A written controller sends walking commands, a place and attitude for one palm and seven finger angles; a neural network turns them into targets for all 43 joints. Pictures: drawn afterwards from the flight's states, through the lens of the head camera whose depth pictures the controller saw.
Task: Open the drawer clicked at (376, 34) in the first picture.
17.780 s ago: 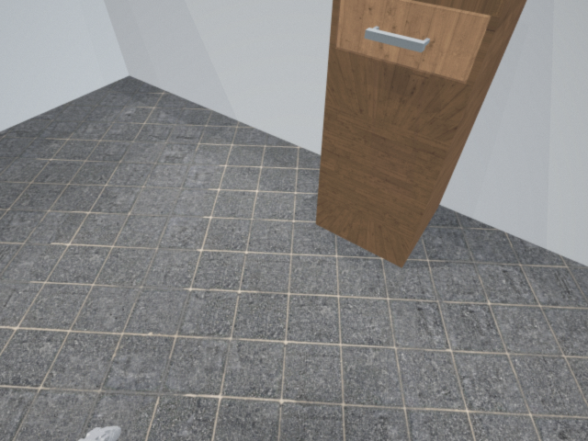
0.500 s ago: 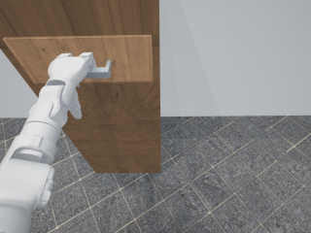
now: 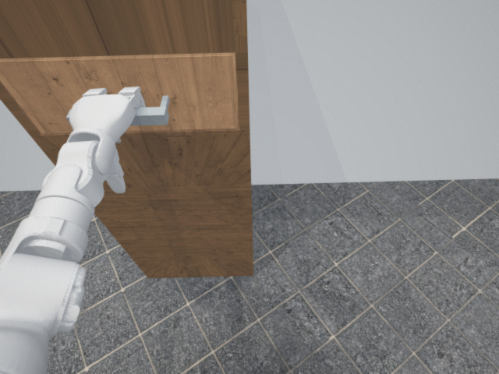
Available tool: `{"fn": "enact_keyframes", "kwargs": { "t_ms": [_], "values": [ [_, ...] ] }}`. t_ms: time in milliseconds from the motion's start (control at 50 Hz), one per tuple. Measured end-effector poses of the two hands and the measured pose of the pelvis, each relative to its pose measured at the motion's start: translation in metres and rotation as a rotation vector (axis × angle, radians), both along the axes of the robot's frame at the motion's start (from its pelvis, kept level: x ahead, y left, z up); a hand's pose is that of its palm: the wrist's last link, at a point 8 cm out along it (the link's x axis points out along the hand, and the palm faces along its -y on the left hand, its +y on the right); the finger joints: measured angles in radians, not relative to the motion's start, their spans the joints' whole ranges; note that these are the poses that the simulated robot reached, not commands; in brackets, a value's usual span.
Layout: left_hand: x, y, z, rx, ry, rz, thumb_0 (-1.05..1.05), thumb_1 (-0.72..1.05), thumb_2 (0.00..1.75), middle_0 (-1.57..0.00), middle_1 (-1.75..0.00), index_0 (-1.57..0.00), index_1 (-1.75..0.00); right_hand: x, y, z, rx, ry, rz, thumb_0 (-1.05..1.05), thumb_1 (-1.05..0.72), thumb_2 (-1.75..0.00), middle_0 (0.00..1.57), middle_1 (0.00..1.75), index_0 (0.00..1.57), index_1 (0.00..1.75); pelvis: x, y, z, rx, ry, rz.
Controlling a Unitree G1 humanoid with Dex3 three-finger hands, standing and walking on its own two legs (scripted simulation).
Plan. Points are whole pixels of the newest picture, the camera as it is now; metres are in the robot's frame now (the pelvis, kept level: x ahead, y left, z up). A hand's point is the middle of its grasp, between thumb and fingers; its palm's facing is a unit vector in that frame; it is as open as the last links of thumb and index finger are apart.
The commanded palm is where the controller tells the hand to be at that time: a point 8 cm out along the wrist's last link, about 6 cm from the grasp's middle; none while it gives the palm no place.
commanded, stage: lower the fingers behind the handle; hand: left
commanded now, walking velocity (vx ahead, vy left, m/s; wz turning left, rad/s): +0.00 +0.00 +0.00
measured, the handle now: (121, 109) +0.52 +0.22 +0.14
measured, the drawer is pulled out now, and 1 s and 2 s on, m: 0.00 0.00 0.09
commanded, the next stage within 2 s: close the thumb around the handle in 0.22 s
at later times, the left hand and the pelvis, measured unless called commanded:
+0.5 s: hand (117, 140) +0.47 +0.22 +0.11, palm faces -0.02 -0.03 -1.00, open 13.0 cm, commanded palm +0.45 +0.23 +0.16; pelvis +0.00 +0.00 +0.00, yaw +0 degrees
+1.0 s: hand (116, 140) +0.47 +0.22 +0.11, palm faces -0.02 -0.03 -1.00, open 5.5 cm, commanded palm +0.45 +0.23 +0.16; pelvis +0.00 +0.00 +0.00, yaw -1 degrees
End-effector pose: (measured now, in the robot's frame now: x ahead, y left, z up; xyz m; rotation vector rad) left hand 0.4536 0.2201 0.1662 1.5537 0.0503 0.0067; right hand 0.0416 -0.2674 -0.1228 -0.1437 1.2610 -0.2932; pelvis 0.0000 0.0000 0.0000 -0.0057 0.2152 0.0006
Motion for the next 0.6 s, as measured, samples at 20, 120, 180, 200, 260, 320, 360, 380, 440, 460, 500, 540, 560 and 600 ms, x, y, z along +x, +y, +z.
{"fn": "enact_keyframes", "kwargs": {
  "t_ms": [20,120,180,200,260,320,360,380,440,460,500,540,560,600],
  "values": [
    [0.0,0.0,0.0,0.002,0.001,0.001,0.0,-0.49,0.3,-0.3,-1.2,-0.32,-1.2,0.001,0.001,0.0,0.001,-0.005,0.0,0.0,-0.9,-0.9,0.2,0.3,0.2,0.29,0.0,0.0,0.0,0.0,0.0,0.0],
    [0.0,0.0,0.0,0.001,0.004,0.001,0.0,-0.49,0.3,-0.29,-1.2,-0.32,-1.2,0.008,0.004,0.0,0.007,-0.022,0.005,0.0,-0.9,-0.9,0.2,0.3,0.2,0.29,0.001,0.001,0.0,0.0,-0.004,-0.001],
    [0.0,0.0,0.0,-0.002,0.004,-0.002,0.0,-0.49,0.3,-0.29,-1.2,-0.32,-1.2,0.011,0.005,0.001,0.008,-0.028,0.009,0.0,-0.9,-0.9,0.2,0.3,0.2,0.29,0.002,0.001,0.0,-0.001,-0.005,-0.001],
    [0.0,0.0,0.0,-0.001,0.004,-0.004,0.0,-0.49,0.3,-0.29,-1.2,-0.32,-1.2,0.012,0.005,0.001,0.008,-0.029,0.01,0.0,-0.9,-0.9,0.2,0.3,0.2,0.29,0.002,0.002,0.0,-0.001,-0.005,-0.001],
    [0.0,0.0,0.0,-0.003,0.002,-0.007,0.0,-0.49,0.3,-0.29,-1.2,-0.32,-1.2,0.014,0.005,0.001,0.006,-0.032,0.013,0.0,-0.9,-0.9,0.2,0.3,0.2,0.29,0.002,0.002,0.0,-0.001,-0.006,-0.001],
    [-0.001,0.001,0.0,-0.002,0.0,-0.01,0.0,-0.49,0.3,-0.29,-1.2,-0.32,-1.2,0.015,0.005,0.002,0.004,-0.033,0.015,0.0,-0.9,-0.9,0.2,0.3,0.2,0.29,0.002,0.002,0.0,-0.001,-0.006,-0.002],
    [-0.001,0.001,0.0,-0.005,-0.001,-0.011,0.0,-0.49,0.3,-0.29,-1.2,-0.32,-1.21,0.015,0.005,0.002,0.002,-0.032,0.015,0.0,-0.9,-0.9,0.2,0.3,0.2,0.29,0.003,0.002,0.0,-0.001,-0.006,-0.002],
    [-0.001,0.001,0.0,-0.008,-0.002,-0.012,0.0,-0.48,0.3,-0.29,-1.2,-0.32,-1.21,0.015,0.005,0.002,0.001,-0.031,0.015,0.0,-0.9,-0.9,0.2,0.3,0.2,0.29,0.003,0.002,0.0,-0.001,-0.006,-0.003],
    [-0.001,0.001,0.0,-0.007,-0.003,-0.013,0.0,-0.44,0.32,-0.29,-1.21,-0.32,-1.21,0.015,0.004,0.002,-0.001,-0.031,0.012,0.0,-0.9,-0.9,0.2,0.3,0.2,0.29,0.003,0.003,0.0,-0.001,-0.006,-0.004],
    [-0.001,0.001,0.0,-0.01,-0.003,-0.013,0.0,-0.42,0.33,-0.29,-1.21,-0.32,-1.21,0.015,0.004,0.003,-0.002,-0.03,0.011,0.0,-0.9,-0.9,0.2,0.3,0.2,0.29,0.003,0.003,0.0,-0.001,-0.006,-0.005],
    [-0.001,0.001,0.0,-0.012,-0.004,-0.014,0.0,-0.36,0.35,-0.29,-1.22,-0.33,-1.22,0.014,0.004,0.003,-0.003,-0.029,0.008,0.0,-0.9,-0.9,0.2,0.3,0.2,0.29,0.003,0.003,0.001,-0.001,-0.006,-0.006],
    [-0.001,0.001,0.0,-0.009,-0.003,-0.014,0.0,-0.28,0.39,-0.3,-1.22,-0.33,-1.23,0.014,0.003,0.003,-0.003,-0.028,0.006,0.0,-0.9,-0.9,0.2,0.3,0.2,0.29,0.003,0.003,0.001,-0.001,-0.007,-0.006],
    [-0.001,0.001,0.0,-0.009,-0.003,-0.014,0.0,-0.24,0.41,-0.3,-1.23,-0.34,-1.23,0.013,0.003,0.003,-0.003,-0.027,0.005,0.0,-0.9,-0.9,0.2,0.3,0.2,0.29,0.003,0.003,0.001,-0.001,-0.008,-0.006],
    [-0.001,0.001,0.0,-0.007,-0.004,-0.014,0.0,-0.15,0.44,-0.31,-1.24,-0.34,-1.24,0.013,0.003,0.003,-0.003,-0.024,0.005,0.0,-0.9,-0.9,0.2,0.3,0.2,0.29,0.003,0.003,0.001,-0.001,-0.008,-0.006]
  ]
}}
